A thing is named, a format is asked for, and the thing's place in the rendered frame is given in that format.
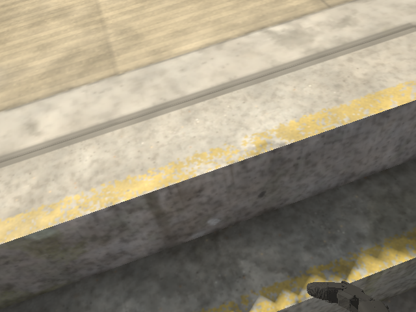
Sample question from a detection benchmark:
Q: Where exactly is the right robot hand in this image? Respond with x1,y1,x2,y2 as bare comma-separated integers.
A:
307,281,389,312

